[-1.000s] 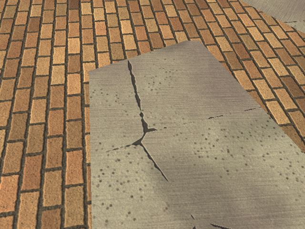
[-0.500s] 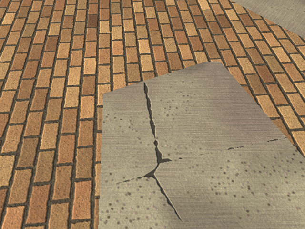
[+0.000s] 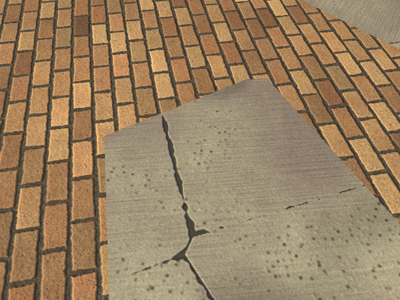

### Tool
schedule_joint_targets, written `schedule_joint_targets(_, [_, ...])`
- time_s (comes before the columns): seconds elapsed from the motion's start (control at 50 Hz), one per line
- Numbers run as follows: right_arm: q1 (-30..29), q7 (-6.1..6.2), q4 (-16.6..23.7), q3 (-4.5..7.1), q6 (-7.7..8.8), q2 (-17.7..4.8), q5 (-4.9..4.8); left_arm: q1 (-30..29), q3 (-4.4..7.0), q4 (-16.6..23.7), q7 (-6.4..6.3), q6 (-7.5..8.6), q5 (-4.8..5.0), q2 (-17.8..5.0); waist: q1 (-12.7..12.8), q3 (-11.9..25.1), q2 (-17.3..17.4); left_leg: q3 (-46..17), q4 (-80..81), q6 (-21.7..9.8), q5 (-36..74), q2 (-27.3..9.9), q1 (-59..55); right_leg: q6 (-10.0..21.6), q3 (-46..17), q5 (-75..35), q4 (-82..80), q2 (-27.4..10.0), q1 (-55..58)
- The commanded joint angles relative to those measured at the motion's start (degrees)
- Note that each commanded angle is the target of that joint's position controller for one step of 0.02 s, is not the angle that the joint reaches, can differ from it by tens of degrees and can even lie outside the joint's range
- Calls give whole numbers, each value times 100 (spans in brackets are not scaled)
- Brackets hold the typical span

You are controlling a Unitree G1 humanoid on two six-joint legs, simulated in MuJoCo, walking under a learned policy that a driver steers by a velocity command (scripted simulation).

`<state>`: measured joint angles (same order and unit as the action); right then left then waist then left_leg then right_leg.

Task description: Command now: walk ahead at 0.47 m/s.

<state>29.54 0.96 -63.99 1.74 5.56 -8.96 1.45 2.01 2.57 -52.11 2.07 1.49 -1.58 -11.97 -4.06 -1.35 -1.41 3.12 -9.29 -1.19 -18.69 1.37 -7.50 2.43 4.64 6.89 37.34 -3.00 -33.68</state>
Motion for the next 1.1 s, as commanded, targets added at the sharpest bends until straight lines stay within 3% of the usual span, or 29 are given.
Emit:
schedule_joint_targets(0.02, [160,35,90,160,31,-928,6,-360,63,467,-52,137,20,-349,276,-533,884,-470,-490,-811,4265,-1459,355,313,289,302,-466,329,494])
schedule_joint_targets(0.04, [75,34,94,182,21,-1005,0,219,127,301,-95,176,32,-456,539,-216,861,-367,-1167,-733,5176,-1420,343,429,337,363,-612,523,1228])
schedule_joint_targets(0.06, [-40,27,114,190,-4,-1042,-29,1210,211,-32,-149,235,24,-577,970,317,669,-147,-2265,-616,5387,-1217,586,560,415,129,-949,679,2413])
schedule_joint_targets(0.08, [-82,7,224,154,-10,-942,-63,2179,328,-272,-216,301,-99,-906,1323,929,410,-35,-3701,-519,3932,-999,1697,757,-385,555,-972,-73,3946])
schedule_joint_targets(0.1, [530,-85,417,13,-19,-225,-288,2780,478,-342,-228,303,-215,-1583,1120,1895,-1097,209,-6031,-236,151,-55,3743,1488,-3400,1634,-1538,-2007,5677])
schedule_joint_targets(0.12, [181,-91,376,172,-5,-749,-158,2492,460,-341,-184,214,-14,-1428,1112,1907,-590,-650,-6757,-360,-852,94,4139,1540,-4495,1849,-2338,-2051,5140])
schedule_joint_targets(0.14, [-379,-98,582,217,-9,-798,-121,1736,376,-244,-175,217,33,-1175,794,882,-366,-651,-6879,-433,-366,-286,4494,1356,-3469,1910,-2333,-1856,4291])
schedule_joint_targets(0.16, [-703,-120,658,189,35,-710,-93,1343,262,-173,-150,270,40,-742,686,369,0,-619,-6527,-457,104,-510,4359,1214,-2766,1311,-2529,-1609,3439])
schedule_joint_targets(0.2, [-678,-162,641,191,-82,-517,49,1184,119,-286,-173,352,68,-303,314,-40,-98,-569,-5931,-418,393,-755,3799,857,-1766,474,-2787,-1065,2467])
schedule_joint_targets(0.24, [-590,-208,625,189,-211,-410,91,1521,82,-436,-197,444,54,-254,213,-76,-160,-467,-5736,-337,412,-750,3656,899,-1399,-459,-2808,-950,2339])
schedule_joint_targets(0.26, [-701,-230,690,184,-260,-366,97,1644,96,-494,-211,472,74,-363,172,-85,-222,-398,-5576,-280,474,-762,3791,962,-1281,-506,-2878,-950,2337])
schedule_joint_targets(0.32, [-1541,-275,996,187,-327,-474,92,1958,84,-575,-227,489,76,-444,273,-357,-144,-237,-4931,-123,1063,-880,4424,979,-1005,-719,-3096,-837,2496])
schedule_joint_targets(0.42, [-2747,-308,1418,83,-295,-376,0,2436,31,-676,-233,492,95,-442,550,-494,-144,93,-3247,-44,1895,-662,4343,851,-611,-1612,-3083,-658,2848])
schedule_joint_targets(0.52, [-3326,-283,1677,82,-237,-485,-13,2845,35,-863,-307,446,28,-515,686,-542,-173,191,-2496,-286,1667,-444,4369,869,-590,-2485,-2738,-934,3892])
schedule_joint_targets(0.58, [-2708,-210,1542,169,-162,-642,-8,2636,75,-867,-348,420,-14,-658,326,-185,-279,343,-2178,-579,971,-44,3328,723,-422,-4424,-1742,-968,4129])
schedule_joint_targets(0.6, [-1948,-163,1293,236,-124,-741,7,2558,86,-866,-340,394,-8,-699,5,199,-226,422,-1884,-709,1008,140,2477,643,-317,-4747,-858,-853,4046])
schedule_joint_targets(0.62, [-941,-105,983,336,-68,-961,97,2472,65,-806,-328,386,37,-655,-392,733,-105,106,-1731,-909,1212,-144,1047,536,-177,-3924,356,-652,3263])
schedule_joint_targets(0.64, [-72,-40,869,489,-49,-1556,247,2654,-33,-577,-277,393,192,-274,-500,1548,711,-1869,-1623,-1375,685,-1736,-625,342,123,-1409,2374,-126,1644])
schedule_joint_targets(0.66, [-164,-105,849,539,-143,-1678,95,3044,23,-612,-229,394,285,-239,-242,2055,1463,-4284,-751,-2024,591,-2668,-1246,238,-268,2308,3987,827,244])
schedule_joint_targets(0.68, [-871,-136,964,478,-186,-1424,-51,2478,116,-527,-254,356,154,-579,-19,1186,577,-3539,-647,-1797,176,-2354,-513,324,-756,1847,4173,352,-264])
schedule_joint_targets(0.7, [-1362,-156,1049,365,-156,-1031,-79,2016,104,-389,-227,389,112,-496,80,488,328,-2775,-441,-1620,315,-2138,354,332,-755,1387,3897,141,-320])
schedule_joint_targets(0.72, [-1566,-160,1027,288,-115,-768,-52,1908,97,-391,-215,382,100,-362,283,86,162,-2219,-219,-1375,718,-1860,1029,324,-737,1126,3482,-57,-74])
schedule_joint_targets(0.74, [-1586,-136,942,213,-71,-561,-70,1876,110,-382,-192,303,1,-304,465,-99,165,-1712,-92,-1084,1075,-1509,1486,291,-751,967,3144,-191,221])
schedule_joint_targets(0.76, [-1495,-110,867,202,-32,-577,-67,2152,83,-446,-150,219,-51,-147,585,-36,446,-1489,-42,-1094,1316,-1506,1685,224,-701,933,2967,-205,491])
schedule_joint_targets(0.8, [-1143,-104,713,208,62,-668,-84,2067,86,-413,-112,115,-91,-94,642,-71,422,-1226,27,-1156,1892,-1407,1761,112,-584,841,2795,-215,443])
schedule_joint_targets(0.86, [-883,-97,646,221,88,-833,-72,1274,104,-127,-66,45,-73,-219,560,-310,368,-950,297,-1155,1889,-1284,1649,-54,-447,245,2168,-376,-164])
schedule_joint_targets(0.94, [-513,-102,577,178,65,-797,-80,333,51,201,-39,66,-3,-173,330,-430,426,-619,339,-1040,2318,-1096,1336,-164,-220,-465,871,-327,-325])
schedule_joint_targets(1.02, [-78,-66,433,172,57,-836,-57,-303,7,420,-45,96,27,-163,108,-467,507,-502,209,-1023,2784,-1206,707,-64,-38,-678,24,-144,-274])
schedule_joint_targets(1.1, [-40,7,344,203,17,-934,7,-445,48,571,-63,173,23,-290,187,-501,553,-468,-248,-973,3720,-1465,62,216,-10,-88,-452,12,-91])
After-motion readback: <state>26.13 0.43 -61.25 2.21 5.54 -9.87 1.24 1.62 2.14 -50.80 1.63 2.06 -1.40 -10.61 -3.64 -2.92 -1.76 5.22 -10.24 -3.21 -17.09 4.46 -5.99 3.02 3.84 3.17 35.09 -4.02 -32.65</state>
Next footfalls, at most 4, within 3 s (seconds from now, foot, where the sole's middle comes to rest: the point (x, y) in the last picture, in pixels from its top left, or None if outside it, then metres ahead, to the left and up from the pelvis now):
0.08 right None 0.21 -0.11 -0.77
0.62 left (176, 285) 0.52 0.06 -0.77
1.18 right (223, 203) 0.82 -0.13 -0.77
1.74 left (174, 150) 1.09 0.05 -0.77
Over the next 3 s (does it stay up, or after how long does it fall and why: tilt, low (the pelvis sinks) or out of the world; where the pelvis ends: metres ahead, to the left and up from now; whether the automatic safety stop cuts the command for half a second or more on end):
stays up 1.32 0.07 0.01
